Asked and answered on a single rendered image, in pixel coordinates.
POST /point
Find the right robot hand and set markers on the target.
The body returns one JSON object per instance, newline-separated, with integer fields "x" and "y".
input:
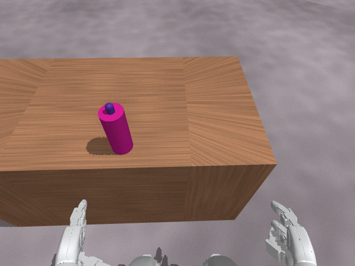
{"x": 294, "y": 245}

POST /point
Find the bottle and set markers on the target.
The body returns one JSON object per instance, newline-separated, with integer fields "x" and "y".
{"x": 113, "y": 120}

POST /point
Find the left robot hand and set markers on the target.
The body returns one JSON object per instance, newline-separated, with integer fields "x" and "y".
{"x": 70, "y": 247}

